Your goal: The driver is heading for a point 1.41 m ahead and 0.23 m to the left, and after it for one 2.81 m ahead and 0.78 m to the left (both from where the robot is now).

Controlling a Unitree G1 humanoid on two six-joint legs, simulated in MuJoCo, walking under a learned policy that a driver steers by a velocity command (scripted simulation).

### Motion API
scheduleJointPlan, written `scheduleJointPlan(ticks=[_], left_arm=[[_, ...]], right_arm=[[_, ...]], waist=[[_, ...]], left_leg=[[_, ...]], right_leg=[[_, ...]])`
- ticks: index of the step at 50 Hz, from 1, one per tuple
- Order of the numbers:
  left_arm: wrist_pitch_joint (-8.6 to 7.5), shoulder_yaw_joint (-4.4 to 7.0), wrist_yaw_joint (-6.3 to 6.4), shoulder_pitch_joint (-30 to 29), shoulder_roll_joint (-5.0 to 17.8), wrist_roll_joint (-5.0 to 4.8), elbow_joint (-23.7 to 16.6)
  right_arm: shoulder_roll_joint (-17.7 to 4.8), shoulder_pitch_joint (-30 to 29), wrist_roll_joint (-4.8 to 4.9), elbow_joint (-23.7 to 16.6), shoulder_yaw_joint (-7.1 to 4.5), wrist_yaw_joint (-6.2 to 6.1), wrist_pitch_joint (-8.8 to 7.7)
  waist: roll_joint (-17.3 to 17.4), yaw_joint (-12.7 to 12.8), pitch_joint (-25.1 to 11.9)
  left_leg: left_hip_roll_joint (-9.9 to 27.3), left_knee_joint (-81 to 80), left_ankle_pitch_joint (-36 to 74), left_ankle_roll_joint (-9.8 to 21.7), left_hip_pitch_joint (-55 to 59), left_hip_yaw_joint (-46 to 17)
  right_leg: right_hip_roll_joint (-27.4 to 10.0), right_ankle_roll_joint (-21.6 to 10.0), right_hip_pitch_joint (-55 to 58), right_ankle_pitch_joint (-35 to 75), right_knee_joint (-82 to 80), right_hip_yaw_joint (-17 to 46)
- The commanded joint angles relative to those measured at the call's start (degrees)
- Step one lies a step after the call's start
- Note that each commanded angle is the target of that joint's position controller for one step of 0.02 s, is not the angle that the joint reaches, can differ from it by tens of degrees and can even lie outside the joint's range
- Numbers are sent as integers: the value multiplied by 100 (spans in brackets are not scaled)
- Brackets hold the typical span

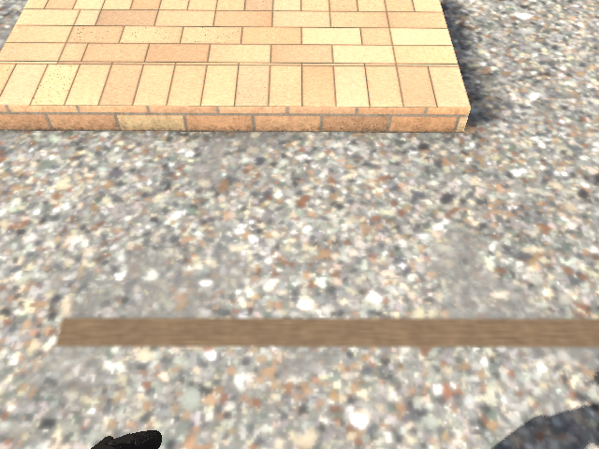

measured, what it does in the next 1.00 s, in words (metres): goes down, turning left: left foot 0.10 m lower, then right foot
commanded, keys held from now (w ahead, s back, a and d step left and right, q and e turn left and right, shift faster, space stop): q+shift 0.34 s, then shift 0.66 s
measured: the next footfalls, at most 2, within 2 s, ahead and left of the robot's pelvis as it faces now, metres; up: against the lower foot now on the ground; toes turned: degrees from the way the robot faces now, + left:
left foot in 0.10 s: +0.23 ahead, +0.04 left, -0.10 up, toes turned +3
right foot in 0.52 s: +0.32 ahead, -0.14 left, -0.10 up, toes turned +34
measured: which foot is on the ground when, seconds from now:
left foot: up 0.00-0.08, down 0.10-0.54, up 0.56-0.84, down 0.86-1.00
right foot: down 0.00-0.08, up 0.10-0.50, down 0.52-1.00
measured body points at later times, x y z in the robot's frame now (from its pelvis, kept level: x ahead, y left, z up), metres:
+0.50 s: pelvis +0.16 -0.06 -0.08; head +0.19 -0.05 +0.37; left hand +0.22 +0.26 -0.17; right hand +0.45 -0.23 -0.15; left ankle +0.19 +0.04 -0.80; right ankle +0.29 -0.17 -0.79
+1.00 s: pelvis +0.19 -0.08 -0.07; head +0.20 -0.07 +0.38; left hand +0.18 +0.19 -0.19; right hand +0.42 -0.24 -0.19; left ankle +0.11 +0.02 -0.80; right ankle +0.29 -0.16 -0.80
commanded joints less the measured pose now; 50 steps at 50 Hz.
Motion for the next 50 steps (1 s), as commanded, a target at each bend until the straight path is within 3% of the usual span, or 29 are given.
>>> scheduleJointPlan(ticks=[1, 2, 3, 4, 5, 6, 7, 8, 9, 10, 12, 14, 17, 22, 25, 26, 27, 28, 29, 30, 32, 37, 40, 42, 43, 44, 45, 47, 50], left_arm=[[-12, 246, 25, -1110, 778, -99, -326], [-1, 216, -12, -1135, 620, -189, -247], [9, 192, -22, -1158, 483, -274, -178], [13, 202, -37, -1304, 420, -288, -150], [26, 231, -118, -1245, 389, -117, -175], [22, 158, -190, -591, 100, 133, -533], [0, 80, -270, 75, 288, 233, -558], [16, 187, -344, 241, 874, 308, -451], [150, 190, -301, 101, 1204, 258, -543], [341, 291, -208, -100, 1441, 208, -429], [679, 303, -157, -310, 1341, 225, -338], [679, 308, -198, -468, 1220, 326, -260], [520, 212, -302, -714, 912, 276, -184], [405, 189, -270, -726, 973, 327, -44], [338, 244, -396, -375, 1071, 267, 29], [329, 291, -419, -270, 1201, 337, 38], [355, 367, -422, -195, 1630, 476, -86], [379, 460, -432, 91, 1890, 574, -27], [368, 448, -400, -22, 1733, 464, -91], [408, 372, -363, -260, 1464, 363, -160], [464, 234, -313, -466, 1272, 272, -196], [552, 139, -350, -171, 1123, 310, -52], [554, 163, -363, 158, 1310, 297, 56], [497, 115, -382, 336, 1211, 253, 116], [427, 85, -415, 395, 1149, 272, 135], [324, 76, -475, 481, 1106, 328, 57], [269, 50, -499, 269, 1014, 370, 4], [293, 61, -501, 51, 987, 359, -3], [365, 84, -464, 160, 984, 325, 27]], right_arm=[[244, 1222, -11, 90, -91, 275, 17], [45, 1182, 142, 25, -157, 338, 44], [-152, 1302, 141, 22, -226, 355, 77], [-283, 1984, 25, 218, -323, 308, 48], [-296, 2461, -73, 286, -356, 206, -31], [-713, 2033, -281, -67, -318, 91, -220], [-1003, 1177, -355, -523, -320, 47, -300], [-1199, 598, -273, -857, -371, 99, -237], [-1793, -411, -326, -1126, -499, 25, -78], [-1484, -825, -163, -1320, -434, -31, 77], [-1164, -802, 15, -1341, -304, -137, 339], [-1299, -751, 76, -1304, -343, -302, 456], [-1334, -703, 88, -1226, -375, -551, 628], [-854, -706, -29, -1209, -185, -363, 621], [-819, -973, -40, -1338, -136, -260, 591], [-687, -715, -27, -1261, -98, -236, 573], [-444, -127, -106, -1155, -37, -200, 521], [-876, -412, 32, -1343, -178, -204, 415], [-1244, -700, -37, -1334, -289, -211, 335], [-1291, -671, -27, -1159, -313, -206, 370], [-911, -432, -83, -979, -200, -207, 499], [-283, -716, -70, -906, 62, -176, 450], [-429, -580, -19, -761, 8, -161, 399], [-436, -313, -102, -552, -12, -157, 366], [-569, -234, -189, -557, -22, -174, 353], [-886, -256, -244, -506, -91, -195, 346], [-674, -206, -221, -359, -90, -173, 320], [-298, -296, -231, -341, 28, -156, 254], [-341, -286, -203, -325, 27, -167, 163]], waist=[[-441, -527, -346], [-458, -587, -366], [-302, -748, -423], [172, -1188, -600], [1071, -1407, -405], [2168, -629, -506], [2061, -201, -1201], [888, -69, -1798], [255, 327, -2125], [-491, 350, -1913], [-475, 279, -1618], [-321, 144, -1306], [-51, -9, -1337], [605, -200, -1087], [689, 48, -926], [366, 48, -883], [-905, -180, -1130], [-1866, -4, -969], [-1367, 60, -817], [-939, 59, -695], [-803, 0, -527], [-1116, 274, -745], [-1359, 312, -637], [-1194, 181, -570], [-978, 155, -666], [-311, 360, -699], [245, 301, -750], [210, 231, -580], [142, 219, -334]], left_leg=[[-128, -1377, 3026, -31, 2939, 356], [-61, -1628, 2923, -33, 3155, 389], [-14, -1997, 2722, 38, 3346, 438], [21, -2606, 2801, 406, 4089, 325], [104, -3051, 2527, 888, 4511, 49], [787, -2088, 4274, 1432, 5078, -1376], [1742, -1873, 5207, 2161, 5487, -2976], [2020, -2025, 4833, 2475, 5322, -3357], [2309, -2779, 2041, 2714, 4720, -4358], [2129, -3073, 682, 2644, 3929, -4503], [1497, -3080, -713, 2218, 2938, -4007], [870, -2955, -1261, 1969, 2201, -3230], [499, -2831, -1131, 1642, 2104, -2971], [420, -2682, -880, 1591, 2027, -2833], [350, -2448, -1093, 1472, 1762, -3019], [75, -2102, -1993, 1230, 1463, -2843], [-714, -663, -3576, 802, 884, -2029], [-1074, 537, -4102, 461, 134, -1293], [-615, 1458, -3555, 264, -13, -1338], [-478, 1694, -3054, 179, 50, -1238], [-452, 2129, -2531, 30, 317, -986], [139, -267, -2512, -4, 1309, -64], [199, -1699, -2367, 155, 1950, 61], [165, -2736, -1518, 369, 2687, 35], [451, -2716, -1141, 507, 3090, -304], [711, -2286, -636, 696, 3103, -583], [647, -2343, -1353, 836, 2525, -592], [586, -2604, -1974, 767, 2069, -602], [534, -2605, -1887, 655, 1920, -582]], right_leg=[[-306, -133, -1903, -1167, -945, -220], [-322, -91, -1740, -1083, -581, -286], [-308, -84, -1545, -751, -6, -323], [-74, -41, -1682, -769, 1238, -382], [478, 21, -2105, -2217, 3162, -311], [790, 55, -3280, -3026, 4580, 586], [839, -12, -3823, -2762, 5296, 1654], [696, -80, -3760, -2380, 5584, 1965], [602, 85, -3773, -1376, 4604, 2204], [451, 325, -3440, -1064, 4066, 2189], [444, 593, -2742, -978, 2724, 2156], [547, 697, -2239, -488, 1642, 1980], [724, 760, -1674, 198, 552, 1928], [666, 568, -934, 100, -374, 1649], [604, 279, 113, 579, -1680, 1476], [242, 70, 712, 1032, -2216, 1721], [-912, -473, 1493, 1807, -2380, 2849], [-1778, -1462, 1139, 1717, -2937, 4177], [-1794, -1585, 760, 817, -2944, 4307], [-1357, -1251, 607, 153, -2848, 3625], [-895, -1004, 214, 51, -2916, 3016], [-412, -879, 392, 83, -2863, 2176], [-588, -959, 401, -331, -2799, 2445], [-479, -698, 100, -233, -2663, 2398], [-437, -441, -128, -37, -2507, 2313], [-143, -220, -305, 275, -2288, 1895], [144, -8, 100, 140, -2124, 1432], [212, 78, 417, 238, -1877, 1327], [220, -25, 367, 417, -1754, 1312]])
Keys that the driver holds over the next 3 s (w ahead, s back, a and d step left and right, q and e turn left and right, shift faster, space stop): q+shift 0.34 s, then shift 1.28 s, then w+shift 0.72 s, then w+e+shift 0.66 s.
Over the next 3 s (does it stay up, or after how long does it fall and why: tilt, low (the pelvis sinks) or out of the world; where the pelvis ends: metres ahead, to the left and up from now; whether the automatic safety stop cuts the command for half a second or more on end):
stays up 1.10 0.32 -0.08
